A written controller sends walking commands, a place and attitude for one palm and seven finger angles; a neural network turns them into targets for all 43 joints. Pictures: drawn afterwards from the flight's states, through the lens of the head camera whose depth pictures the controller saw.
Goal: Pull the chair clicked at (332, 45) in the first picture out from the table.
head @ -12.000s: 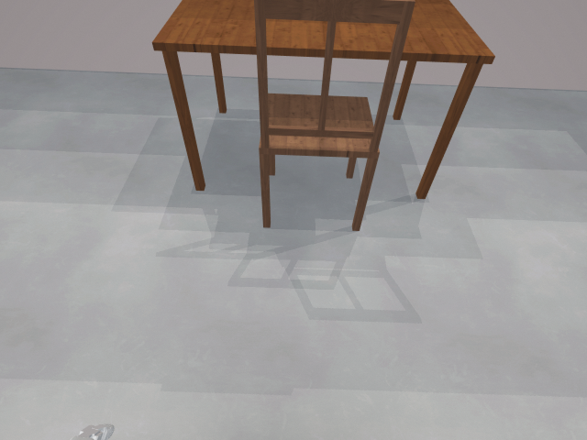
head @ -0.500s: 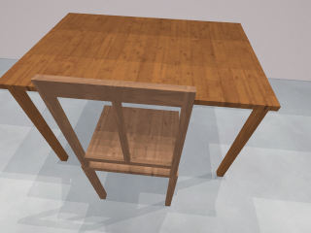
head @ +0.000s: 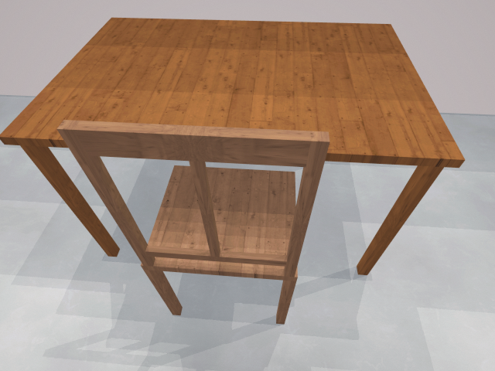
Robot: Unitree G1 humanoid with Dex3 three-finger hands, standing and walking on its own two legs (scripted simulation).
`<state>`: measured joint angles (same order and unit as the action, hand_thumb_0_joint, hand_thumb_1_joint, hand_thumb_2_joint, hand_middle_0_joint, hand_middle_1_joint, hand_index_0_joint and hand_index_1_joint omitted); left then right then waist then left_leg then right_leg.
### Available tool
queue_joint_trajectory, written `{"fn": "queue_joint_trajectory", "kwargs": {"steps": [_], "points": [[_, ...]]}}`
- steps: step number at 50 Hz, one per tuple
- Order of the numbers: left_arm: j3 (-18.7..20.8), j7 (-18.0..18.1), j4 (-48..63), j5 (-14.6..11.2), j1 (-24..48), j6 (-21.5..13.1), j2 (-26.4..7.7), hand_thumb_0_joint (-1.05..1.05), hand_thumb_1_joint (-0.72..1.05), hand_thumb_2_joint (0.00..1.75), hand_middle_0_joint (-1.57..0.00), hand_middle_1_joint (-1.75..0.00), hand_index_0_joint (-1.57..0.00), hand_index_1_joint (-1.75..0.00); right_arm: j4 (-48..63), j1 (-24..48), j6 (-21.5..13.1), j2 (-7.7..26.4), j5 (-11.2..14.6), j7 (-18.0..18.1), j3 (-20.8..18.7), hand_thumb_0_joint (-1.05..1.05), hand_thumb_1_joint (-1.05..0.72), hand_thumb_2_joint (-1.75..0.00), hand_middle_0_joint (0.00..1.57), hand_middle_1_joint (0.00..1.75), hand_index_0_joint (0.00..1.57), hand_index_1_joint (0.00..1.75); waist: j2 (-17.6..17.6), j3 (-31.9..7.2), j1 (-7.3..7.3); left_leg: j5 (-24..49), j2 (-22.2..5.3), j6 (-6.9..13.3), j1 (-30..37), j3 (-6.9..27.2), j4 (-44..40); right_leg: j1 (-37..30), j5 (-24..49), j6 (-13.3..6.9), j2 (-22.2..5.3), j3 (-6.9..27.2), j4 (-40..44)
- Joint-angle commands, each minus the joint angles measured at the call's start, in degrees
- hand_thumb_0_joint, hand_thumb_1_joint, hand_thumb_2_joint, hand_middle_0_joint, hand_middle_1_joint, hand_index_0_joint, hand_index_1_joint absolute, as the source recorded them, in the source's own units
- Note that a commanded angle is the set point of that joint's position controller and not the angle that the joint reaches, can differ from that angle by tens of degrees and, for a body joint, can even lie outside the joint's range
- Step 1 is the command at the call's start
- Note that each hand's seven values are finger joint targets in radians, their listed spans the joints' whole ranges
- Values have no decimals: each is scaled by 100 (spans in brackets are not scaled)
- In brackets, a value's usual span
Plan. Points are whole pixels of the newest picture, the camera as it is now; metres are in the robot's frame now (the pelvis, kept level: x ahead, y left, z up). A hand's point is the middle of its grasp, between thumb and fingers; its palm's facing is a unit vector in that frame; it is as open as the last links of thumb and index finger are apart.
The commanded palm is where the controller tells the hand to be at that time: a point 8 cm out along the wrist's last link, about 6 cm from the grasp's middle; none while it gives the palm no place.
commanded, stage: come to a stop and stand still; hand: left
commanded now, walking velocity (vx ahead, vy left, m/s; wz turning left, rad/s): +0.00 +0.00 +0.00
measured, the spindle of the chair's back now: (207, 215) +0.43 +0.12 -0.06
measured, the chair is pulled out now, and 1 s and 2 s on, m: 0.00 0.00 0.00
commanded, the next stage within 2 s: look again from close up in 0.06 s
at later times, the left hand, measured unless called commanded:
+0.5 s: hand out of the picture +0.00 +0.20 -0.17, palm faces +0.02 -0.98 -0.21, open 7.4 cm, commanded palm none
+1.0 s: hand out of the picture -0.01 +0.21 -0.17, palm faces +0.02 -0.98 -0.20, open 7.4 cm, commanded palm none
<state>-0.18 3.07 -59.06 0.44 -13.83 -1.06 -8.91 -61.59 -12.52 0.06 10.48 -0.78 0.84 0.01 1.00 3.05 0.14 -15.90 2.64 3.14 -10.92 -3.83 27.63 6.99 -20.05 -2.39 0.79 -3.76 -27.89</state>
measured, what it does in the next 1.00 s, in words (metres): stands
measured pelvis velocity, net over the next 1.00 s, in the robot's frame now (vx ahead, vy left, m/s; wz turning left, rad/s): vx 0.00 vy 0.04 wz -0.01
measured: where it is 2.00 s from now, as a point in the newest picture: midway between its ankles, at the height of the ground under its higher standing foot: outside the picture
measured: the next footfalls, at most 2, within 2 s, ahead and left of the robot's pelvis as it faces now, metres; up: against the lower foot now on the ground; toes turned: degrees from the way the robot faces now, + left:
right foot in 1.78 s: +0.04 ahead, -0.15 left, +0.00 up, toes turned -4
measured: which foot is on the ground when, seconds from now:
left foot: down 0.00-1.00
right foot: down 0.00-1.00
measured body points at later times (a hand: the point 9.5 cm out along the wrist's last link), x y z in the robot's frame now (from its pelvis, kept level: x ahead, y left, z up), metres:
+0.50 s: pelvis +0.01 +0.02 +0.00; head +0.03 +0.02 +0.45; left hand +0.00 +0.25 -0.16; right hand +0.04 -0.21 -0.16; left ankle -0.01 +0.08 -0.74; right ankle -0.05 -0.09 -0.74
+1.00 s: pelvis +0.00 +0.04 +0.00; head +0.03 +0.04 +0.45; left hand -0.01 +0.26 -0.16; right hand +0.00 -0.18 -0.16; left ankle -0.01 +0.08 -0.74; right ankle -0.05 -0.09 -0.74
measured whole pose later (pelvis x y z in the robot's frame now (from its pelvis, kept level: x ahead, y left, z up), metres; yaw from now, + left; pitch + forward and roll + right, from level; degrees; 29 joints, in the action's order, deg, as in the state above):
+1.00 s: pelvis +0.00 +0.04 +0.00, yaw -1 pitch -1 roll +0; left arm -0.4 2.8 -64.1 0.5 -16.4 0.1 -8.4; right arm -65.6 -14.6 -0.6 8.7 -0.1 1.7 0.5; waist -0.5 3.3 -0.5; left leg -13.6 5.9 6.5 -7.7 -5.4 21.7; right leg 5.4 -18.6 1.1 -2.3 -2.0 -25.0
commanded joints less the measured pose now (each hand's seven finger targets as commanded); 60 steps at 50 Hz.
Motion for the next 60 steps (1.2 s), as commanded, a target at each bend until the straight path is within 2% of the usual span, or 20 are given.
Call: {"fn": "queue_joint_trajectory", "kwargs": {"steps": [1,8,9,11,20,25,29,35,42,48,55,57,60], "points": [[111,40,166,25,-402,-29,-669,0,90,90,-20,-30,-20,-30,217,-141,-89,576,0,39,-98,0,-90,-90,20,30,20,30,-33,-31,-38,1728,-779,-3,372,834,-386,406,1673,4,-733,656,446],[88,32,56,27,-454,-28,-667,0,90,90,-20,-30,-20,-30,148,-111,-92,575,12,42,-92,0,-90,-90,20,30,20,30,-134,-167,-24,1782,-787,17,561,852,-472,363,1695,44,-744,649,493],[88,32,28,23,-462,-27,-667,0,90,90,-20,-30,-20,-30,120,-115,-104,580,15,49,-91,0,-90,-90,20,30,20,30,-24,-216,-31,1936,-790,20,623,852,-472,331,1764,55,-748,635,472],[79,32,-2,31,-488,-15,-662,0,90,90,-20,-30,-20,-30,108,-96,-100,590,23,54,-86,0,-90,-90,20,30,20,30,-134,-112,-45,1947,-814,33,602,854,-500,370,1712,61,-740,623,509],[66,36,-164,32,-604,3,-656,0,90,90,-20,-30,-20,-30,-37,-170,-120,565,43,80,-79,0,-90,-90,20,30,20,30,-73,-167,-67,2297,-838,51,744,866,-565,285,1778,89,-739,544,509],[58,29,-232,33,-630,26,-615,0,90,90,-20,-30,-20,-30,-90,-205,-115,540,43,84,-70,0,-90,-90,20,30,20,30,-68,27,-78,1988,-833,55,654,901,-707,360,1473,98,-731,535,580],[61,39,-290,28,-680,24,-575,0,90,90,-20,-30,-20,-30,-143,-295,-128,510,48,98,-62,0,-90,-90,20,30,20,30,-108,-140,-67,2203,-842,41,774,904,-695,281,1569,109,-757,522,542],[46,24,-331,27,-678,49,-574,0,90,90,-20,-30,-20,-30,-177,-337,-125,496,56,96,-56,0,-90,-90,20,30,20,30,-134,121,-84,1853,-843,47,614,935,-853,382,1266,125,-730,495,620],[53,24,-376,25,-724,79,-507,0,90,90,-20,-30,-20,-30,-219,-467,-132,454,55,114,-54,0,-90,-90,20,30,20,30,-42,112,-72,1697,-875,2,652,1026,-1008,441,1014,138,-709,465,566],[61,29,-394,22,-754,85,-455,0,90,90,-20,-30,-20,-30,-260,-580,-143,417,63,134,-57,0,-90,-90,20,30,20,30,-79,47,-58,1984,-902,-34,765,1020,-994,455,1100,147,-699,455,524],[56,25,-412,15,-789,84,-444,0,90,90,-20,-30,-20,-30,-306,-628,-143,359,70,133,-51,0,-90,-90,20,30,20,30,-102,127,-71,1872,-885,-7,664,995,-1023,449,1104,137,-694,492,587],[60,31,-424,16,-824,80,-427,0,90,90,-20,-30,-20,-30,-311,-655,-145,358,65,137,-54,0,-90,-90,20,30,20,30,-114,23,-45,1891,-871,-14,742,980,-972,433,1164,126,-713,520,575],[55,29,-424,11,-804,88,-422,0,90,90,-20,-30,-20,-30,-330,-681,-139,325,74,142,-51,0,-90,-90,20,30,20,30,-62,161,-52,1904,-879,-11,646,997,-1002,478,1080,131,-676,506,584]]}}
